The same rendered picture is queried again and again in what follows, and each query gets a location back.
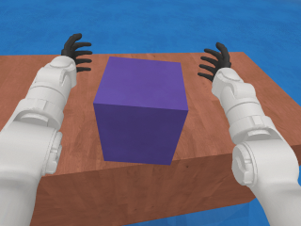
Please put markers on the robot left forearm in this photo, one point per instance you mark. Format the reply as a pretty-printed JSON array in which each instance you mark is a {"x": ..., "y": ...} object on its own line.
[{"x": 47, "y": 96}]

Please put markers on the left robot upper arm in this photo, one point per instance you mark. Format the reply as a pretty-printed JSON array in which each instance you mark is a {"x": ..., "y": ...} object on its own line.
[{"x": 27, "y": 152}]

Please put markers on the right robot upper arm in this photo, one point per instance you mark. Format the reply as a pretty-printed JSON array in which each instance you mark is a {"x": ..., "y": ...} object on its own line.
[{"x": 269, "y": 168}]

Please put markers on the right robot hand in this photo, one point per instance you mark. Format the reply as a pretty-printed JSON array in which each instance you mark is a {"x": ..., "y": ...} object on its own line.
[{"x": 223, "y": 61}]

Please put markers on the left robot hand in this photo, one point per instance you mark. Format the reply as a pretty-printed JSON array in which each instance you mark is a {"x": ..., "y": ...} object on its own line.
[{"x": 69, "y": 51}]

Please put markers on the robot right forearm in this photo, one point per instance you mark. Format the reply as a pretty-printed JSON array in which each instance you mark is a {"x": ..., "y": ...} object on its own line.
[{"x": 243, "y": 110}]

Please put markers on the carton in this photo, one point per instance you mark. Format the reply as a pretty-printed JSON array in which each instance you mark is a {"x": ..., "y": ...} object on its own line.
[{"x": 140, "y": 109}]

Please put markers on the pedestal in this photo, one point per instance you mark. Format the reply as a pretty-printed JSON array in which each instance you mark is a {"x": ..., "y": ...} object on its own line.
[{"x": 85, "y": 190}]

